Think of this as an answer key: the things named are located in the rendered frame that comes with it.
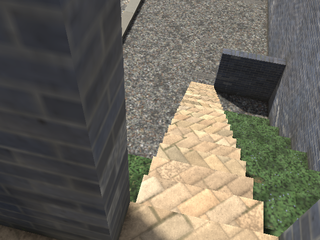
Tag stairs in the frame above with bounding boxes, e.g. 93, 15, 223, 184
136, 81, 264, 233

